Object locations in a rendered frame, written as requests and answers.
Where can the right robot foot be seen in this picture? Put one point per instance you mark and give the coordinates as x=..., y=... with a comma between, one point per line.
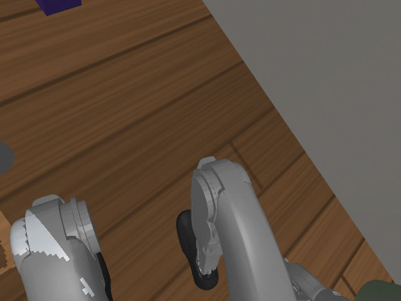
x=188, y=244

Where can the right robot arm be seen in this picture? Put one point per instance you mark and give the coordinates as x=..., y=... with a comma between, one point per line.
x=329, y=294

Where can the right robot hand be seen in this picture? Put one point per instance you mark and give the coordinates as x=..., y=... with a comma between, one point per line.
x=306, y=285

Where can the left robot foot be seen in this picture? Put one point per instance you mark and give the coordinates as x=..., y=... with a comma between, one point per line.
x=106, y=276

